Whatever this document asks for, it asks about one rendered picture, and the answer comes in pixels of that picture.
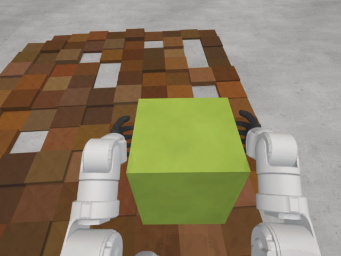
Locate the robot left upper arm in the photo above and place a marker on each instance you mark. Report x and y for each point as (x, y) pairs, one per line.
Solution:
(93, 242)

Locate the robot left forearm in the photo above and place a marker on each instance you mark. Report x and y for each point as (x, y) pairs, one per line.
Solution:
(99, 173)

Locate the robot right upper arm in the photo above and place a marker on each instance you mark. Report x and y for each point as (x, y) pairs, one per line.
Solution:
(282, 239)

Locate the left robot hand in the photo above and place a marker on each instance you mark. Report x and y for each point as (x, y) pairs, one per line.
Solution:
(118, 129)

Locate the robot right forearm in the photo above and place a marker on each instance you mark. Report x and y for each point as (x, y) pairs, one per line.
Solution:
(279, 184)

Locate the carton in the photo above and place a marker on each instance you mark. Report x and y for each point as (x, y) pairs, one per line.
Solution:
(186, 164)

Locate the right robot hand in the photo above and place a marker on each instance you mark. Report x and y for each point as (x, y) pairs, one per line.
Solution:
(248, 126)

